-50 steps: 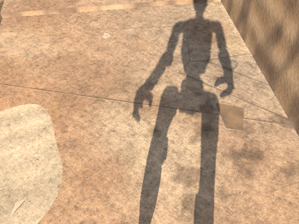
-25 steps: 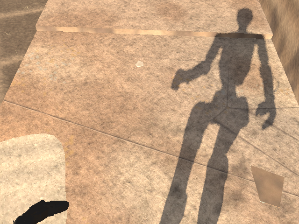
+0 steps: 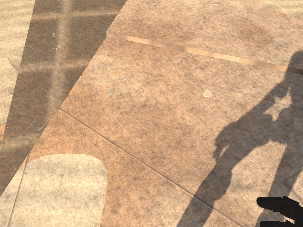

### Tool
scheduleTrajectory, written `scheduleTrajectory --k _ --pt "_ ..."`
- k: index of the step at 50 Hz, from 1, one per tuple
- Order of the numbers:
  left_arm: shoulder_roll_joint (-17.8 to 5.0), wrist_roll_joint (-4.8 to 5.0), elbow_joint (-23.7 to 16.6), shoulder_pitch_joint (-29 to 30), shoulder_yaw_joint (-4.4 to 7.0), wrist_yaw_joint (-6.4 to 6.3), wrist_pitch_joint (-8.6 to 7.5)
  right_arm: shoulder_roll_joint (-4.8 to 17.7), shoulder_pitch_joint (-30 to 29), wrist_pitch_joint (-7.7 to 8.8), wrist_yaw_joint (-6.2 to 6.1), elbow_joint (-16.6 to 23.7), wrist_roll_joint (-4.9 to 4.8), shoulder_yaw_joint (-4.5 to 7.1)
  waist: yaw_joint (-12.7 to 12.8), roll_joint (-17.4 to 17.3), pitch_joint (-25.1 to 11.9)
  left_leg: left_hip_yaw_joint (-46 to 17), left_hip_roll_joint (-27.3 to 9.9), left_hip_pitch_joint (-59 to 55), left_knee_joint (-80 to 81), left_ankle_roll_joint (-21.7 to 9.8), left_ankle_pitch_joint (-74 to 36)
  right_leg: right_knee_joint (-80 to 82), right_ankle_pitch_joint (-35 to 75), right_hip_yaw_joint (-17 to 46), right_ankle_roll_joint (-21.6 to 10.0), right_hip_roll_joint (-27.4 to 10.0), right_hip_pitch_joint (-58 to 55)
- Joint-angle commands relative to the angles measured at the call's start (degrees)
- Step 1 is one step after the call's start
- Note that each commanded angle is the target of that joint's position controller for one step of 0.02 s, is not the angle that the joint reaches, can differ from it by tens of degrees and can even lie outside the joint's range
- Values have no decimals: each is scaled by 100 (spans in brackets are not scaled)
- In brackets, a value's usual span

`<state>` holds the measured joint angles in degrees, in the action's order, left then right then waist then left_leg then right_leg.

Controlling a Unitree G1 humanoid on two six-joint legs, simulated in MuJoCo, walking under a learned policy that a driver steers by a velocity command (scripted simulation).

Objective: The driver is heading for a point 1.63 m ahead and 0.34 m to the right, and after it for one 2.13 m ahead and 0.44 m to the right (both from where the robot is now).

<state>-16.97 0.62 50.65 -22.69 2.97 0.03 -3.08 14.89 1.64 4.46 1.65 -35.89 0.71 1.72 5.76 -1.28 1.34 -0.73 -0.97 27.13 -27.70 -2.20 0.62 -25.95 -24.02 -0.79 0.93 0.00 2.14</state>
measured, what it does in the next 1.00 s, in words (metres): walks ahead: right foot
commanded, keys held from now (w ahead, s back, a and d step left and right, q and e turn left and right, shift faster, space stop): no key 1.00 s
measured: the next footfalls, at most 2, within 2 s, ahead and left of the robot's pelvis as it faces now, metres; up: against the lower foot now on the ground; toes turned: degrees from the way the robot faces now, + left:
right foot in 0.32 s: +0.15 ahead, -0.14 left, +0.00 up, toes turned +0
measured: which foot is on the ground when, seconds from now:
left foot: down 0.00-1.00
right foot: down 0.00-0.00, up 0.02-0.30, down 0.32-1.00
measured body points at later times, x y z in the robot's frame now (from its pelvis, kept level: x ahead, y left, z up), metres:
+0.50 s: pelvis +0.10 +0.00 +0.01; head +0.11 -0.01 +0.46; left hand +0.20 +0.26 -0.11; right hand +0.21 -0.25 -0.12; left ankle +0.12 +0.11 -0.73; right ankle +0.11 -0.14 -0.73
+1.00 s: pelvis +0.12 -0.01 +0.01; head +0.13 +0.00 +0.46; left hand +0.18 +0.25 -0.13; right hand +0.20 -0.26 -0.13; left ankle +0.12 +0.11 -0.73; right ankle +0.11 -0.14 -0.73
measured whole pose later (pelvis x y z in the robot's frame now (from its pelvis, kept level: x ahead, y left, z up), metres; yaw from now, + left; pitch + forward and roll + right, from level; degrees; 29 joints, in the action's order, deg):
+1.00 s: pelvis +0.12 -0.01 +0.01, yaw +0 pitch -2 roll +0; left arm -13.4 -0.3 60.4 -9.9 1.4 -2.1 0.3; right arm 13.3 8.7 -0.9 -1.9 -60.0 0.1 1.7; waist 0.1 0.0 2.5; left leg 0.4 0.2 11.1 -27.7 -0.4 14.7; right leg -27.4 -16.0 0.6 1.2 -1.1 9.5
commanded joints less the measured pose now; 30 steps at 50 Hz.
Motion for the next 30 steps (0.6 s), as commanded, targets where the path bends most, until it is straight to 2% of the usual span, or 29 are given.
scheduleTrajectory --k 1,2,3,4,5,6,8,10,13,15,16,17,18,19,20,21,24,30 --pt "-78 -143 -351 -724 -140 0 -132 1294 1759 -81 -100 -66 151 366 -731 -1519 -2458 -2652 -2413 -4700 -197 -1739 -4328 -3731 -1461 277 156 186 2780" --pt "-658 -22 -200 -606 6 16 -85 984 1799 -165 -57 -107 12 316 -910 -930 -2460 -2702 -2135 -4252 70 -1663 -3321 -4200 -1565 724 177 -5 2918" --pt "-794 70 -334 -73 58 2 -28 849 1389 -182 -45 -103 -57 263 -850 -667 -1630 -2140 -1844 -3631 260 -1449 -2780 -4291 -1304 560 200 -182 3307" --pt "-686 31 -369 236 45 -54 43 671 998 -174 -41 -108 -53 197 -724 -329 -1207 -1792 -1593 -2948 450 -1292 -2455 -4039 -937 488 243 -369 3279" --pt "-625 -33 -372 334 57 -108 143 543 680 -165 -26 -108 -21 151 -549 -258 -923 -1504 -1431 -2234 657 -1192 -2200 -3671 -662 510 289 -514 2959" --pt "-513 -51 -346 249 44 -143 237 552 461 -156 -17 -144 47 158 -360 -427 -817 -1257 -1284 -1586 875 -1123 -1998 -3315 -382 497 332 -579 2409" --pt "-304 -78 -260 99 1 -198 327 555 205 -137 -25 -219 122 174 -200 -624 -815 -846 -1079 -959 1047 -1138 -1899 -2589 -90 322 395 -474 1685" --pt "-241 -120 -255 273 -30 -219 355 581 212 -150 -68 -336 105 184 -271 -629 -906 -729 -1025 -880 1101 -1129 -1425 -1881 372 279 362 -431 1319" --pt "-313 -129 -252 552 -6 -204 412 609 238 -228 -121 -523 49 169 -335 -549 -799 -796 -981 -681 1218 -990 432 -1058 1184 233 234 -364 832" --pt "-316 -216 -271 718 -6 -186 414 446 293 -260 -123 -652 18 93 -297 -405 -498 -780 -722 -364 1221 -633 1999 -322 1606 215 67 -321 426" --pt "-417 -262 -350 828 -3 -198 403 327 495 -258 -115 -776 45 43 -340 -231 -313 -757 -553 -244 1150 -361 2524 40 1866 487 -48 -554 331" --pt "-750 -221 -423 944 53 -229 395 361 730 -251 -106 -832 94 53 -565 240 -131 -572 -250 -206 931 -128 2721 123 1953 692 -201 -825 454" --pt "-865 -146 -305 1096 117 -220 386 375 868 -284 -145 -871 61 74 -719 864 -15 -189 34 -632 782 27 2308 209 718 634 -329 -690 1176" --pt "-567 -148 -312 1184 59 -192 347 491 723 -312 -190 -912 65 91 -601 792 79 -131 47 -1002 569 88 1971 384 282 607 -281 -567 1541" --pt "-381 -185 -263 1222 1 -182 302 467 698 -339 -224 -931 39 100 -623 795 34 -109 28 -1195 473 62 1707 442 367 587 -188 -552 1631" --pt "-334 -181 -238 1273 -20 -167 255 429 744 -370 -248 -1000 33 94 -633 781 21 -127 2 -1274 431 28 1460 414 720 547 -110 -506 1574" --pt "-368 -119 -78 1171 -21 -164 166 433 834 -371 -262 -1160 27 107 -583 515 -230 -120 -32 -1438 339 -11 730 161 1605 456 -63 -453 1186" --pt "-374 -88 182 1185 -33 -191 204 430 806 -403 -278 -1471 -36 124 -544 212 -336 -92 -57 -1686 238 17 18 37 2256 368 -112 -373 947"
